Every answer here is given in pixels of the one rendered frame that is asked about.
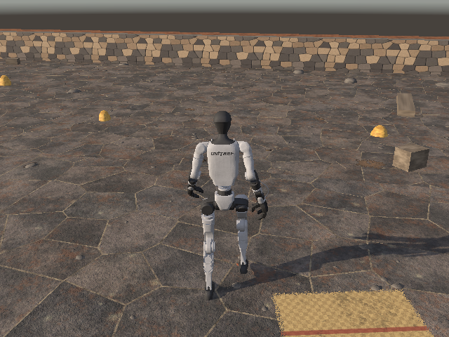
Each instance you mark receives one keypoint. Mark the right robot hand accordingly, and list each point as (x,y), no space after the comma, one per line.
(263,210)

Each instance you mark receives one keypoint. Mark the robot right upper arm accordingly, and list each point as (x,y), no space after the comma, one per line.
(245,148)

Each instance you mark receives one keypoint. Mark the robot left upper arm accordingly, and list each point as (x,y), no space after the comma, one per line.
(201,148)

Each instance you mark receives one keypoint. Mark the left robot hand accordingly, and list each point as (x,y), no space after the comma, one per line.
(190,192)

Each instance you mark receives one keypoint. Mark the left robot forearm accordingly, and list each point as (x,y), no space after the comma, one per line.
(191,182)

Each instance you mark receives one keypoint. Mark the robot left shin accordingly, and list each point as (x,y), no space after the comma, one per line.
(208,263)

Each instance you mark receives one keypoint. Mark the robot right foot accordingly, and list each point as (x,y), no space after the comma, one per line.
(243,268)

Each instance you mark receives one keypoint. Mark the right robot forearm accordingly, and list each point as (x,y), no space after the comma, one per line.
(257,190)

